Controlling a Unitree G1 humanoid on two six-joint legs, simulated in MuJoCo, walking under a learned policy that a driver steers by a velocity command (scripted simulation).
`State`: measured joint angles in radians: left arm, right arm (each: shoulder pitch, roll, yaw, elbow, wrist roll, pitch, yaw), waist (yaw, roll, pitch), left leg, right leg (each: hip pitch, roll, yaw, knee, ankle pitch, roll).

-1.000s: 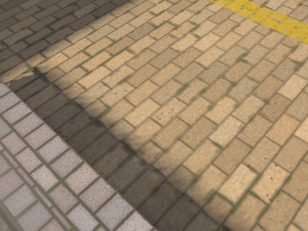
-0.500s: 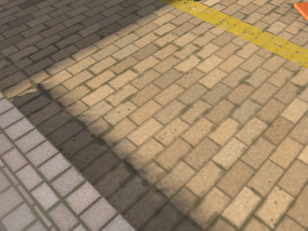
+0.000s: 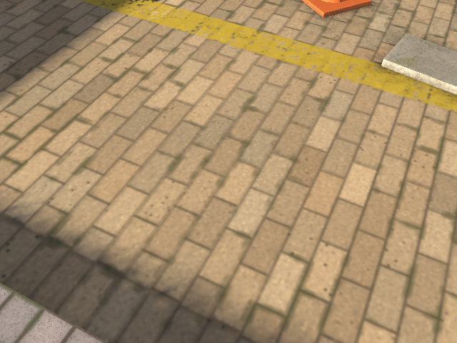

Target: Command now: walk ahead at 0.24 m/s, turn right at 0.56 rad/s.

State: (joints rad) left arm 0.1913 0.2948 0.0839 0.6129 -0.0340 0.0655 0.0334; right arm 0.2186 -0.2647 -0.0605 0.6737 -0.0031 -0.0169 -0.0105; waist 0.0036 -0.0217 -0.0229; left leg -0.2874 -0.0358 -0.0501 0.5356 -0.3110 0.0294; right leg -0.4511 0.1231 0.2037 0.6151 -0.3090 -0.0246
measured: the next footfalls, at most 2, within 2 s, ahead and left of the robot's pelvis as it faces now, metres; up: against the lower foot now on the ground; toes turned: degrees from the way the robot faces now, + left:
right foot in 0.42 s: +0.16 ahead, -0.18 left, +0.00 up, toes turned -5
left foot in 0.88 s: +0.44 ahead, +0.09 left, -0.05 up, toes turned +11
